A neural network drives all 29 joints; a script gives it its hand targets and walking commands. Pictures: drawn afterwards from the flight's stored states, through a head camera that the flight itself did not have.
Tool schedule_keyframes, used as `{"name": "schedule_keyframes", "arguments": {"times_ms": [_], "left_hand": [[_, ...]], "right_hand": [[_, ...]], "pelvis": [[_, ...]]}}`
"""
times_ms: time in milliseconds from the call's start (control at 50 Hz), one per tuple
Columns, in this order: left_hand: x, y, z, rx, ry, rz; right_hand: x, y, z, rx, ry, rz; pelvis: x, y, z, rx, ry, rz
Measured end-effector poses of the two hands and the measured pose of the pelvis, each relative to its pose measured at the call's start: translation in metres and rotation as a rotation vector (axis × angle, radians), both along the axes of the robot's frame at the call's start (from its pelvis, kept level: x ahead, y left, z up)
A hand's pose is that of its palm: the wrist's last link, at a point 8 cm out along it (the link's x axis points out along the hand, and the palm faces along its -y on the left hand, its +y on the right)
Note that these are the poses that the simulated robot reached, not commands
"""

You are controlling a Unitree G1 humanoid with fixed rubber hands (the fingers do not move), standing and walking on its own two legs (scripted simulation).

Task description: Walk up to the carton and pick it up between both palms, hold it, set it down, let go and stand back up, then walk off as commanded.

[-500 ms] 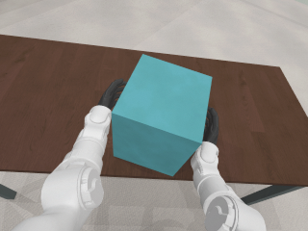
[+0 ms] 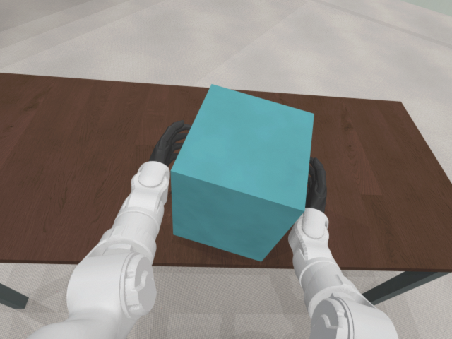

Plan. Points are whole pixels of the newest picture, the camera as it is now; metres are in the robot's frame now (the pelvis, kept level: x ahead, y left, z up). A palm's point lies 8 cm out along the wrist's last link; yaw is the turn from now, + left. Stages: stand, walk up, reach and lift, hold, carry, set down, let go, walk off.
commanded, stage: reach and lift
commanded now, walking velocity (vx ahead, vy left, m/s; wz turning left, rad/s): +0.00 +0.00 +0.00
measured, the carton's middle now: (238, 178) +0.42 -0.04 +0.02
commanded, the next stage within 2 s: none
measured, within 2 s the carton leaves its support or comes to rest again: neither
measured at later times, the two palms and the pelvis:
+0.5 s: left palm (137, 151) +0.40 +0.14 +0.12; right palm (311, 179) +0.36 -0.14 +0.10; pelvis -0.01 +0.00 +0.00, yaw +2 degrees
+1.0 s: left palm (131, 163) +0.36 +0.14 +0.14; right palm (321, 176) +0.34 -0.15 +0.13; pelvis -0.02 +0.00 +0.00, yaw +2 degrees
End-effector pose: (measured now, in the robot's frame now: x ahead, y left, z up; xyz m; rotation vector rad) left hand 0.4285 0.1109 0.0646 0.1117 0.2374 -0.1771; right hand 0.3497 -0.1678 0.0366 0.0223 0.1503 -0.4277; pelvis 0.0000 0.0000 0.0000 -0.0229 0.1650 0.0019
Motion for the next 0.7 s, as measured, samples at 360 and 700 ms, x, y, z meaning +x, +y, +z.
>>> {"name": "schedule_keyframes", "arguments": {"times_ms": [360, 700], "left_hand": [[-0.019, 0.026, 0.038, -0.006, -0.034, 0.085], [-0.045, 0.033, 0.068, -0.012, -0.046, 0.139]], "right_hand": [[0.008, 0.019, 0.047, 0.003, -0.034, 0.087], [-0.003, 0.024, 0.077, 0.001, -0.049, 0.139]], "pelvis": [[-0.003, 0.003, 0.002, 0.005, -0.142, 0.024], [-0.012, 0.005, 0.001, 0.01, -0.25, 0.033]]}}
